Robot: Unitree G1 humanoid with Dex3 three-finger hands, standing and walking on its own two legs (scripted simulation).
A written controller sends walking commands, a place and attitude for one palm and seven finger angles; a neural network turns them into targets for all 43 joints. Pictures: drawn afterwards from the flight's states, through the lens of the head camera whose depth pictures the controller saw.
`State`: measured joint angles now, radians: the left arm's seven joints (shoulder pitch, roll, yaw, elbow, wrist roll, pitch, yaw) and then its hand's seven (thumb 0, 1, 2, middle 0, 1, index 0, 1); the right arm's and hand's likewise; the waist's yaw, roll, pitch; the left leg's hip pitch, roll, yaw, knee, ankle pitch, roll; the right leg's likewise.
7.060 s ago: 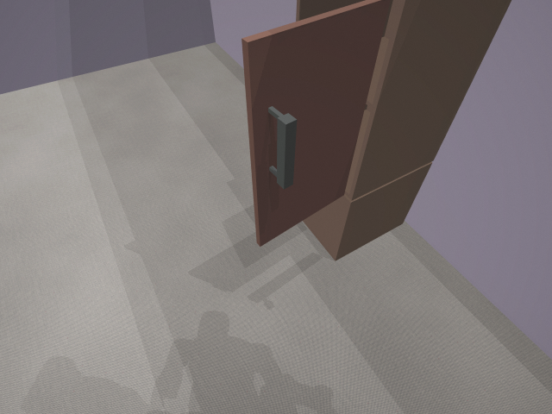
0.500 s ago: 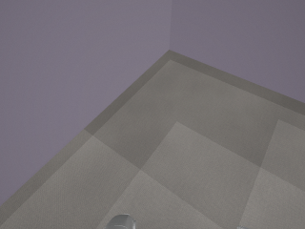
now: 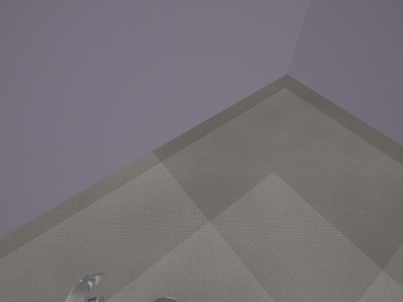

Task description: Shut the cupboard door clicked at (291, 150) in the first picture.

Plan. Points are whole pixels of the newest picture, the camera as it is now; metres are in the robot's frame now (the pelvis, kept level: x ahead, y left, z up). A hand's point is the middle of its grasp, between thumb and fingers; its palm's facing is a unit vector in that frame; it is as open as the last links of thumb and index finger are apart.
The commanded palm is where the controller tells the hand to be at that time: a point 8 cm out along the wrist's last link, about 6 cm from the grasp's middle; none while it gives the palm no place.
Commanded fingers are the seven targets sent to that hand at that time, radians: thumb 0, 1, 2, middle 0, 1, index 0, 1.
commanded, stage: walk to a spot facing it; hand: left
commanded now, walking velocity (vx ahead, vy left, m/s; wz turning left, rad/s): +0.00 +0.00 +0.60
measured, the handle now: out of the picture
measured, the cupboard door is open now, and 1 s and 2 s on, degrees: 96 96 96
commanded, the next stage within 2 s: none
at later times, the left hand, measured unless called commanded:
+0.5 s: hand out of the picture +0.01 +0.22 -0.17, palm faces +0.34 -0.91 -0.26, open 7.4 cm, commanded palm none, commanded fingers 0.00 0.90 0.90 -0.20 -0.30 -0.20 -0.30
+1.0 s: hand out of the picture -0.05 +0.17 -0.18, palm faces +0.62 -0.76 -0.20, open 7.4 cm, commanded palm none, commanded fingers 0.00 0.90 0.90 -0.20 -0.30 -0.20 -0.30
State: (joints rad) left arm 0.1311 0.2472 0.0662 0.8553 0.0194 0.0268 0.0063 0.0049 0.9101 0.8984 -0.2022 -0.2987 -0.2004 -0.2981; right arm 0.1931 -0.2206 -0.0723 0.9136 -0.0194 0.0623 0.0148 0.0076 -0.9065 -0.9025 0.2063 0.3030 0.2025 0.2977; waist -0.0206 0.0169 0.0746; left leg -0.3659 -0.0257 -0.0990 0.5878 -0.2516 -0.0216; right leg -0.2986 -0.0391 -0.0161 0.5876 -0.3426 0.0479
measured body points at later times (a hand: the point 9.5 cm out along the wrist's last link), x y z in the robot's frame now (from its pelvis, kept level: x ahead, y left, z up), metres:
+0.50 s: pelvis +0.01 -0.01 +0.00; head +0.06 +0.02 +0.45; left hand +0.00 +0.27 -0.15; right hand +0.19 -0.22 -0.13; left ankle -0.01 +0.11 -0.73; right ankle +0.03 -0.15 -0.67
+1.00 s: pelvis +0.03 -0.02 -0.01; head +0.06 +0.03 +0.44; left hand -0.08 +0.21 -0.16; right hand +0.28 -0.15 -0.13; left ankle -0.02 +0.07 -0.73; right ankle +0.08 -0.15 -0.71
